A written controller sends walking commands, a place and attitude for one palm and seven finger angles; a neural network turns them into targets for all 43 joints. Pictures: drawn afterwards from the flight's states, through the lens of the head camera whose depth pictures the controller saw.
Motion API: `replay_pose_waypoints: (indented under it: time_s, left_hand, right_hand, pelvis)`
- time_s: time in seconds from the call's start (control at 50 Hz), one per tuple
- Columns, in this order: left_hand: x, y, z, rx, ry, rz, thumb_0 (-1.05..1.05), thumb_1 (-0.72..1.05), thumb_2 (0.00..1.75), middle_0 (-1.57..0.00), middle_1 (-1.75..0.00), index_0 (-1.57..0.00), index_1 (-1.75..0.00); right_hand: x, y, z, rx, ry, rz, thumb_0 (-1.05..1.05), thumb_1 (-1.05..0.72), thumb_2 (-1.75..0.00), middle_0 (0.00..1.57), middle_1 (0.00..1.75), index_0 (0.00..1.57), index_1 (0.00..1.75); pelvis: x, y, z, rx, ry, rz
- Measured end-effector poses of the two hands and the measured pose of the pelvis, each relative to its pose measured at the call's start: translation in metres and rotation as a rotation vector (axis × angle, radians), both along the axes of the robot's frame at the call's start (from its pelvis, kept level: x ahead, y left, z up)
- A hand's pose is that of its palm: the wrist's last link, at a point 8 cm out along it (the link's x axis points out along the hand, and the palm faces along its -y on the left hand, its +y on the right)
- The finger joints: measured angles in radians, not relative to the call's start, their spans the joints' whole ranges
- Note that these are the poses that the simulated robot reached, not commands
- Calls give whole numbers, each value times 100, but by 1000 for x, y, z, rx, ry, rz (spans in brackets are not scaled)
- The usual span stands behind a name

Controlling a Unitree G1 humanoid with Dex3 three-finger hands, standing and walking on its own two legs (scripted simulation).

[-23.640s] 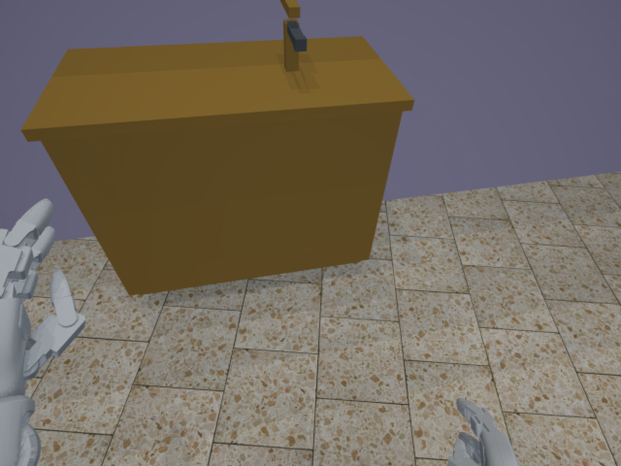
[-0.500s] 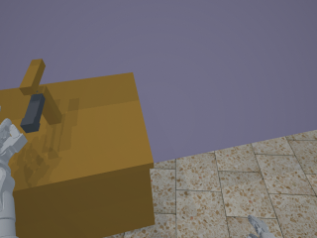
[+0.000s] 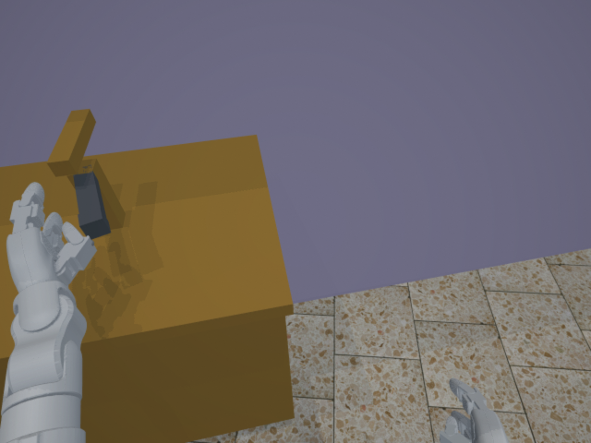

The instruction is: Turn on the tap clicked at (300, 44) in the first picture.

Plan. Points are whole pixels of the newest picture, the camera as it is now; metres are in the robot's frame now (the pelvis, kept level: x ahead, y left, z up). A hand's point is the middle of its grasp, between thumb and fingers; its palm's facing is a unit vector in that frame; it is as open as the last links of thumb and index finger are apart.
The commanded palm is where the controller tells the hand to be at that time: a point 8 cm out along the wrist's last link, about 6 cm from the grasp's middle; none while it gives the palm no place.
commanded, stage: push the lever round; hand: left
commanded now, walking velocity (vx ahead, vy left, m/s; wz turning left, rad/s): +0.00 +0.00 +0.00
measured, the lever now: (94, 223) +0.34 +0.31 +0.14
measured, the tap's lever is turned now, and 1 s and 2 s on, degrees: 17 42 61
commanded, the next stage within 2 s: none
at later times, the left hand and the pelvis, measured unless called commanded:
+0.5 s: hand (120, 233) +0.33 +0.27 +0.13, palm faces +0.67 -0.74 -0.04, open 7.6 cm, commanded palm +0.28 +0.29 +0.13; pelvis +0.00 -0.01 +0.00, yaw +0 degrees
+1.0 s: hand (141, 222) +0.35 +0.25 +0.13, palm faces +0.74 -0.67 -0.04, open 7.7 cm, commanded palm +0.30 +0.26 +0.13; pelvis +0.00 -0.01 +0.00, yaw +0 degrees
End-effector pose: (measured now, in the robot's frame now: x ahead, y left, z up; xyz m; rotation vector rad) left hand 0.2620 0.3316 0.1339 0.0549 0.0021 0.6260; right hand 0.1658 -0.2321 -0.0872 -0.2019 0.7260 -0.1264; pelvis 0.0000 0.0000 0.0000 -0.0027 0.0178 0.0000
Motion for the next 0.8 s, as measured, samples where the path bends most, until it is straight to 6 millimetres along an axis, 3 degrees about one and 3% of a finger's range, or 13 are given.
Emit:
replay_pose_waypoints:
  time_s: [0.32,0.8]
  left_hand:
    - [5,-27,3,-8,3,72,2,94,91,-15,-16,-15,-15]
    - [25,-57,3,-27,13,169,1,93,92,-15,-15,-15,-15]
  right_hand:
    - [8,-3,1,0,15,8,1,-90,-89,21,30,20,30]
    - [-5,-14,-6,0,75,-9,1,-90,-89,21,30,20,30]
  pelvis:
    - [2,-5,1,5,-16,2]
    - [-4,-13,2,8,-14,4]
